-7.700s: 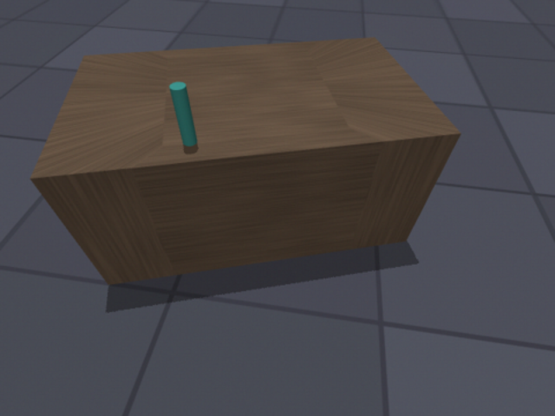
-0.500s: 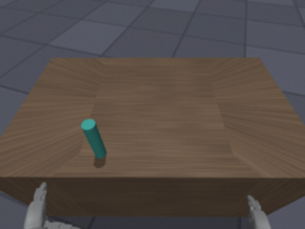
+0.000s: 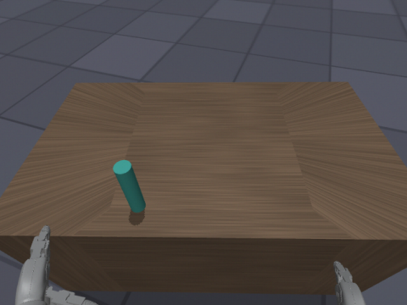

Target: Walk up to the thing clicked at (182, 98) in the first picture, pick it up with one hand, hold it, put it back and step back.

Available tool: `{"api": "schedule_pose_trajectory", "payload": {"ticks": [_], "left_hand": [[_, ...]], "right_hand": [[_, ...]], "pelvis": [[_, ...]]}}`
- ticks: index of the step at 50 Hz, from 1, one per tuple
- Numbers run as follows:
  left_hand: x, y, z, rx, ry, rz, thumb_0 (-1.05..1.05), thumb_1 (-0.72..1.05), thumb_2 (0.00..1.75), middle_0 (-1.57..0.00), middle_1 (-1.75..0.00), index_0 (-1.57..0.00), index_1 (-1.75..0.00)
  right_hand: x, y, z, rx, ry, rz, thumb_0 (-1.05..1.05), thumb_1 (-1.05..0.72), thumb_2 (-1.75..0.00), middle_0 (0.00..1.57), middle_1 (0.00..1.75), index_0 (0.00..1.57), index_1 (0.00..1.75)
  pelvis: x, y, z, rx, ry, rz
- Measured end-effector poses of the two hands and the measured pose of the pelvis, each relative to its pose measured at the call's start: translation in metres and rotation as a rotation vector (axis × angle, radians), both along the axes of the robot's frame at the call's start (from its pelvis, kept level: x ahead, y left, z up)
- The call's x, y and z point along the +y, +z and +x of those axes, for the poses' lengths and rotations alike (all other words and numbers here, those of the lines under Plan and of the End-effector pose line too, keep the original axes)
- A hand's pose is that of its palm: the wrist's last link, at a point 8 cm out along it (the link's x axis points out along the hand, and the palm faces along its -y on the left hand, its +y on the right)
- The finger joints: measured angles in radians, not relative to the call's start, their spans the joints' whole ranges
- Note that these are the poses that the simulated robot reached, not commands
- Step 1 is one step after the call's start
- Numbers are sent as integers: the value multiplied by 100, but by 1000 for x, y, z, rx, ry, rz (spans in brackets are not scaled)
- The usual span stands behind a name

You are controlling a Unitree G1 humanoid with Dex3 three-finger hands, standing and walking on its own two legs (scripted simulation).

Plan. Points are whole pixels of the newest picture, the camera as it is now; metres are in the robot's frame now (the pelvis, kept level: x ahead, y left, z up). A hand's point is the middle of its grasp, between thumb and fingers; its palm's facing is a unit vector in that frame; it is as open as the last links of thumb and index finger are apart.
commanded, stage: rise first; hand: left
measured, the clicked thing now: (131, 188) +0.42 +0.22 -0.09
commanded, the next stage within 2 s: go down in 0.14 s
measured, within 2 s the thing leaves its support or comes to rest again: neither
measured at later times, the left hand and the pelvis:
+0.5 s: hand (60, 266) +0.19 +0.29 -0.01, palm faces +0.35 -0.89 -0.28, open 17.5 cm; pelvis -0.02 +0.00 -0.01, yaw +1 degrees
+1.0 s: hand (44, 217) +0.28 +0.35 +0.00, palm faces +0.25 -0.96 -0.08, open 17.5 cm; pelvis -0.02 +0.02 -0.03, yaw +0 degrees
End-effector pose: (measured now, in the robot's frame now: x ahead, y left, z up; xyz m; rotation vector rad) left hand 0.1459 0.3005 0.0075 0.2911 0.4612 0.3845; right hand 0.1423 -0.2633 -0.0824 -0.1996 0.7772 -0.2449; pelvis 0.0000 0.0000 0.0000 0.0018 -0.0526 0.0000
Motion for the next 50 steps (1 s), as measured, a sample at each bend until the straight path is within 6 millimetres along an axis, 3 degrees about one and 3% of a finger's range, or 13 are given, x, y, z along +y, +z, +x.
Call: {"api": "schedule_pose_trajectory", "payload": {"ticks": [8, 19, 35, 50], "left_hand": [[9, 2, -9, -11, 20, 11, -1, -54, 6, -4, -4, -4, -6], [4, -4, -11, -33, 16, -32, -2, -57, 4, -6, -5, -6, -6], [68, 3, 60, -228, -38, -119, -2, -57, 2, -6, -7, -8, -7], [99, 2, 104, -325, -118, -199, -2, -56, 2, -6, -4, -8, -5]], "right_hand": [[2, 0, -2, -3, 10, 3, -1, 54, -5, 6, 5, 6, 5], [7, -4, -8, 15, 33, 2, -1, 52, -5, 6, 5, 6, 5], [-5, -1, -15, 0, -6, -59, -1, 51, -5, 6, 5, 6, 5], [13, -9, -20, 6, 17, -83, -1, 50, -5, 6, 5, 6, 5]], "pelvis": [[0, 0, -5, -8, 3, 1], [1, -2, -12, 7, 8, -4], [5, -15, -20, 88, 14, -13], [18, -28, -19, 180, 1, -30]]}}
